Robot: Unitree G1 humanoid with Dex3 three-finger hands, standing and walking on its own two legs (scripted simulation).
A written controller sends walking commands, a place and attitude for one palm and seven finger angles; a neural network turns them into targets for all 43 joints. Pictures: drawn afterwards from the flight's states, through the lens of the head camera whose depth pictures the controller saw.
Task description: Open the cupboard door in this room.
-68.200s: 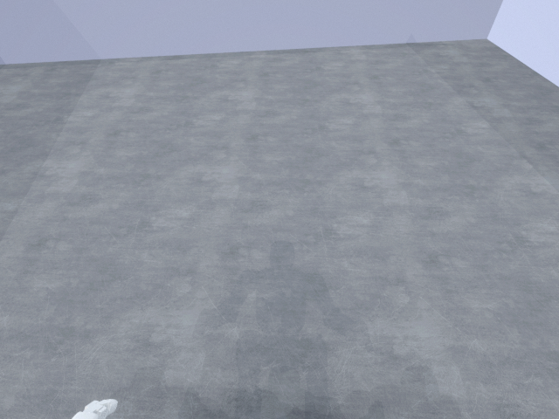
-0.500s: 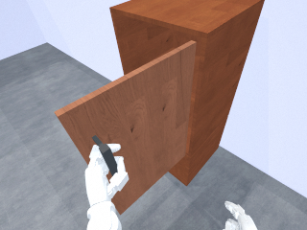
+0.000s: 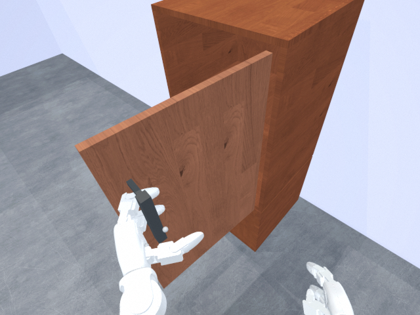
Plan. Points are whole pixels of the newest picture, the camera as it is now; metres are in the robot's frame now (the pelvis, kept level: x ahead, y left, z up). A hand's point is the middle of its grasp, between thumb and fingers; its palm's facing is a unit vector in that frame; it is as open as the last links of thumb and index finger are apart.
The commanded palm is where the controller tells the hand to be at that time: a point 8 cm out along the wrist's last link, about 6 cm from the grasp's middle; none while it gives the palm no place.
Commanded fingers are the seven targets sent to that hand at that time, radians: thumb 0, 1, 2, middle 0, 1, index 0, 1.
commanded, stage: open thumb and fingers to let go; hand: left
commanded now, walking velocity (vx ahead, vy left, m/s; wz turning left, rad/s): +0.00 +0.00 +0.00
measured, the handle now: (147, 212) +0.29 +0.14 +0.08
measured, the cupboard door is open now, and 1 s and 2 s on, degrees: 84 86 85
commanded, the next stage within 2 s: slide the hand sideways off the handle in 0.34 s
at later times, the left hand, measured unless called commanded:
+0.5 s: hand (158, 232) +0.25 +0.11 +0.08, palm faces +0.24 -0.97 -0.01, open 15.4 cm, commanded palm +0.20 +0.13 +0.08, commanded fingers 0.00 -0.50 0.30 -0.15 -0.30 -0.15 -0.30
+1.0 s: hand (146, 261) +0.19 +0.12 +0.08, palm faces -0.02 -1.00 +0.02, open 16.1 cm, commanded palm +0.16 +0.17 +0.08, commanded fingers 0.00 -0.50 0.30 -0.15 -0.30 -0.15 -0.30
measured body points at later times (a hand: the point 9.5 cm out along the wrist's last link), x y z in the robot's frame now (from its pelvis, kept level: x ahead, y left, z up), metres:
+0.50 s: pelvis -0.01 +0.04 -0.01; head -0.02 +0.03 +0.44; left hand +0.23 +0.16 +0.08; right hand +0.18 -0.16 -0.09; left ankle +0.02 +0.15 -0.70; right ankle -0.02 -0.04 -0.70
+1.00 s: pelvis -0.02 +0.05 -0.01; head -0.02 +0.04 +0.44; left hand +0.19 +0.17 +0.08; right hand +0.15 -0.16 -0.08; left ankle +0.02 +0.15 -0.70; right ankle -0.02 -0.04 -0.70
